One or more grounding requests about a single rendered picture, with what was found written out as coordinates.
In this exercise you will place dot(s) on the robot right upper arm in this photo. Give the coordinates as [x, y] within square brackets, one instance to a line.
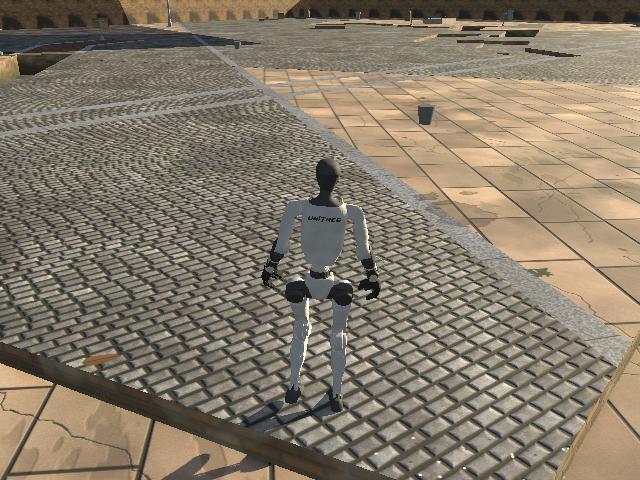
[356, 214]

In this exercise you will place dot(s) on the left robot hand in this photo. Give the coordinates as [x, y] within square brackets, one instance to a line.
[266, 275]

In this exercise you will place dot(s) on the left robot foot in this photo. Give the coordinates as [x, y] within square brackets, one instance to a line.
[292, 395]

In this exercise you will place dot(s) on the robot left forearm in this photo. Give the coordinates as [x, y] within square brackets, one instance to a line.
[273, 259]

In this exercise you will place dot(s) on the right robot hand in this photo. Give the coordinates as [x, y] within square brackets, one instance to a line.
[367, 285]

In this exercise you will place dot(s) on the robot left upper arm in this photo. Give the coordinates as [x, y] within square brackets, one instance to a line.
[292, 210]

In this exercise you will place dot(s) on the robot head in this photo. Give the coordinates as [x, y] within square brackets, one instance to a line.
[327, 174]

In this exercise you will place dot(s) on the robot right forearm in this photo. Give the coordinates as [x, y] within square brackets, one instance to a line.
[370, 267]

